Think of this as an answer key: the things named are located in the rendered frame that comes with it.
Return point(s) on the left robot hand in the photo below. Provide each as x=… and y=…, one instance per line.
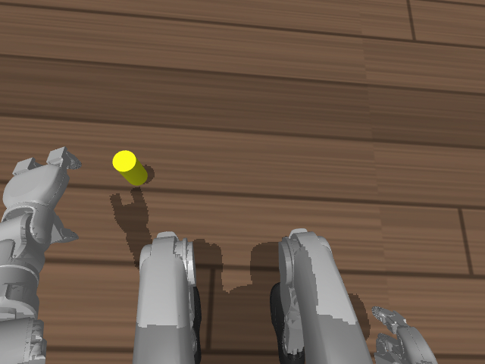
x=43, y=184

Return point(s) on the left robot arm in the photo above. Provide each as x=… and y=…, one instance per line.
x=25, y=234

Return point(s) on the right robot hand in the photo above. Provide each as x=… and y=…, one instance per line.
x=409, y=348

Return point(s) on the right robot foot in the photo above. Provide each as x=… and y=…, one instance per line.
x=277, y=318

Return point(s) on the can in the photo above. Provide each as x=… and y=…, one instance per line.
x=127, y=164

